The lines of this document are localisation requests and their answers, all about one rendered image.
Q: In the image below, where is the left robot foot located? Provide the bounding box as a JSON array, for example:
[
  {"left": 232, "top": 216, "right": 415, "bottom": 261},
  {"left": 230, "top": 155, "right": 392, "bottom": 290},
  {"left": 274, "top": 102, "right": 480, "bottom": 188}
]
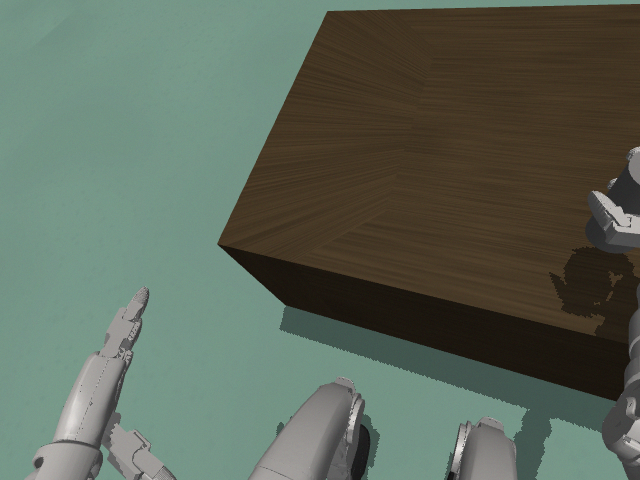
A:
[{"left": 351, "top": 424, "right": 370, "bottom": 480}]

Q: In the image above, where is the bottle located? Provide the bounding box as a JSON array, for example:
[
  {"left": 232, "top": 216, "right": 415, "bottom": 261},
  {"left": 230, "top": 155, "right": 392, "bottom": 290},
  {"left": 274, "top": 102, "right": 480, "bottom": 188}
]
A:
[{"left": 585, "top": 151, "right": 640, "bottom": 254}]

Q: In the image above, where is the right robot hand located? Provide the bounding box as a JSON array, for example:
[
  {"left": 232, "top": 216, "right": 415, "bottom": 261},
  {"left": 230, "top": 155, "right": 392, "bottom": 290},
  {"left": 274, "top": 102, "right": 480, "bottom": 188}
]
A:
[{"left": 587, "top": 146, "right": 640, "bottom": 248}]

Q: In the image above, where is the left robot hand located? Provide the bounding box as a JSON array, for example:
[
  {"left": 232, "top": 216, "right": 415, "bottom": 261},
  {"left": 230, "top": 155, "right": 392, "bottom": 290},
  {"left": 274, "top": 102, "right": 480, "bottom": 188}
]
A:
[{"left": 52, "top": 286, "right": 177, "bottom": 480}]

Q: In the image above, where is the right robot arm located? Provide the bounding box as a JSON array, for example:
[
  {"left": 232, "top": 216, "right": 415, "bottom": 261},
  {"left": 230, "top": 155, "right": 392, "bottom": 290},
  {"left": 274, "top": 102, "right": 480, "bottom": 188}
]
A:
[{"left": 602, "top": 283, "right": 640, "bottom": 480}]

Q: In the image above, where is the left robot arm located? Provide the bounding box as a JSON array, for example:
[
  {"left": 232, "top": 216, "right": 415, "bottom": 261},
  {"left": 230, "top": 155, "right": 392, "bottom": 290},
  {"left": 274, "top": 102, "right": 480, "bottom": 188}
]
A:
[{"left": 24, "top": 441, "right": 103, "bottom": 480}]

